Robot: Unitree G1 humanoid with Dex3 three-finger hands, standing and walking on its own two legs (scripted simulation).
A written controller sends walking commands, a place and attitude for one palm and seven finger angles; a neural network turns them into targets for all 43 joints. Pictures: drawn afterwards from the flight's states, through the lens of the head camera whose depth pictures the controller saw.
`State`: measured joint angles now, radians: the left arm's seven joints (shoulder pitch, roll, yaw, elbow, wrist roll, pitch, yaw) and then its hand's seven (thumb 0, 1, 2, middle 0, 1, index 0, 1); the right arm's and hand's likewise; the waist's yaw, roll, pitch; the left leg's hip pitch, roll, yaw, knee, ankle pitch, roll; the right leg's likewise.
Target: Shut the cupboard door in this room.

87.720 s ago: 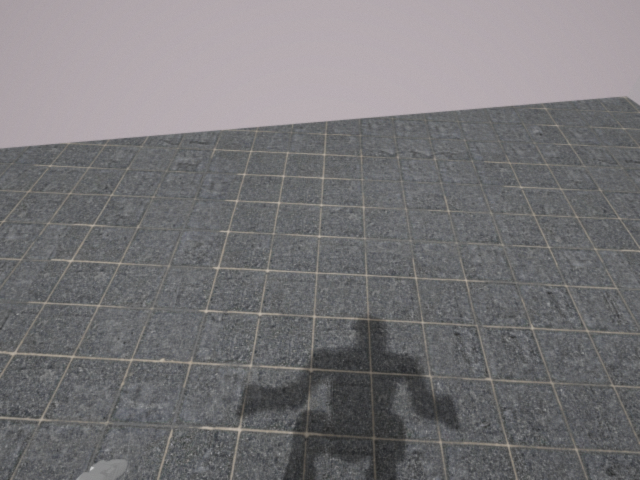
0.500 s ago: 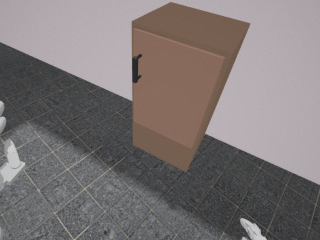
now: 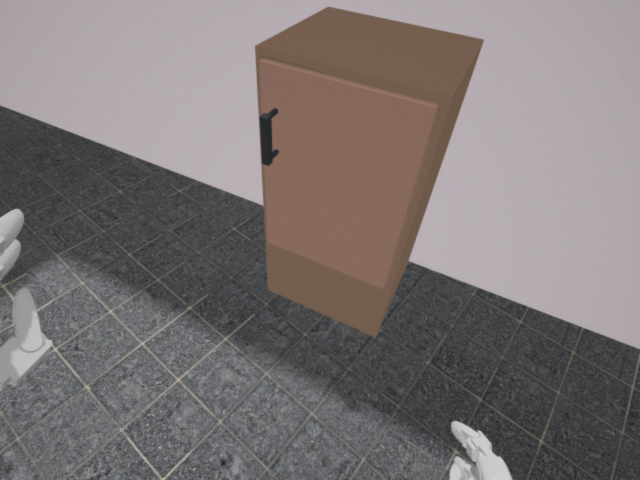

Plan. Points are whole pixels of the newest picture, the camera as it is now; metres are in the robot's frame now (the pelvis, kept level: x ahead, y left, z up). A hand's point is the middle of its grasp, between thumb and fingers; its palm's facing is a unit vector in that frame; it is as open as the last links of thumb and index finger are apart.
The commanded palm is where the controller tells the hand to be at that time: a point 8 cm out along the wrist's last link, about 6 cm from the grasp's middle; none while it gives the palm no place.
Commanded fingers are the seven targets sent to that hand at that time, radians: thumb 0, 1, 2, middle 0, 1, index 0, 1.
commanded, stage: let the arm hang, fingers relaxed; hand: left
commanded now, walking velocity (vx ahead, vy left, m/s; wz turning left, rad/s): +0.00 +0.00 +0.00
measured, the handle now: (270, 136) +0.90 +0.14 -0.04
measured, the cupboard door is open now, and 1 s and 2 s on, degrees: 0 0 0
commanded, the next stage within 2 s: look to check the result in 1.18 s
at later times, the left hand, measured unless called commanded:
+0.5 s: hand out of the picture +0.00 +0.18 -0.18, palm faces +0.08 -0.98 -0.17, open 6.9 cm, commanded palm none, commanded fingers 0.00 0.90 0.90 -0.20 -0.30 -0.20 -0.30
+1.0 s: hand out of the picture -0.02 +0.16 -0.17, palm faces +0.06 -0.99 -0.14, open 7.4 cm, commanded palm none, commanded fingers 0.00 0.90 0.90 -0.20 -0.30 -0.20 -0.30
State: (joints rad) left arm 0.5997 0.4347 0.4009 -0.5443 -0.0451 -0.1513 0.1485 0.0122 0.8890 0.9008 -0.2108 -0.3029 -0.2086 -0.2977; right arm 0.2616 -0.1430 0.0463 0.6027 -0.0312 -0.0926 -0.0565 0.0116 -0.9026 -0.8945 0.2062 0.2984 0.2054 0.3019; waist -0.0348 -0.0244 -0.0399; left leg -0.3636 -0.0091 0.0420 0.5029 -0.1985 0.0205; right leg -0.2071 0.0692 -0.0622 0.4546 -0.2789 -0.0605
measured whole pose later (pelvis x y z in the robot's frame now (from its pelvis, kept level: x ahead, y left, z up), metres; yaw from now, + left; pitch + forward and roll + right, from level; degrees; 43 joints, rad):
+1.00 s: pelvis +0.02 +0.02 +0.01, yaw +1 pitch -2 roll +0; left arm 0.35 0.10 -0.01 1.15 0.01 0.00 0.04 0.00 0.91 0.90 -0.20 -0.30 -0.20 -0.30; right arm 0.33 -0.11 0.01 1.14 -0.02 0.01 -0.04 0.00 -0.91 -0.89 0.20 0.30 0.20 0.30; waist -0.01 0.00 0.00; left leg -0.23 -0.05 0.05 0.40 -0.14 0.07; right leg -0.11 0.02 -0.06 0.41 -0.26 -0.04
